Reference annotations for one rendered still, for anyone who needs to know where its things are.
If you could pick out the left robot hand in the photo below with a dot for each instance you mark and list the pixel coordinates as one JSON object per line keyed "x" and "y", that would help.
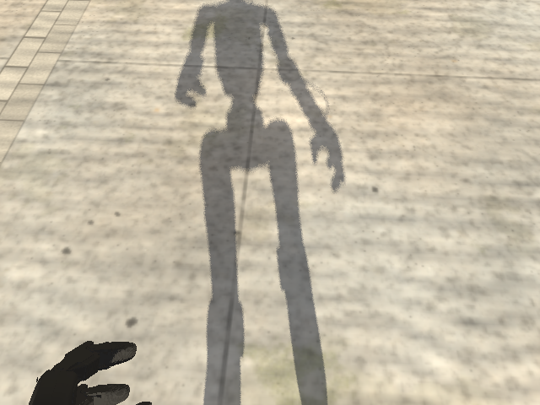
{"x": 59, "y": 386}

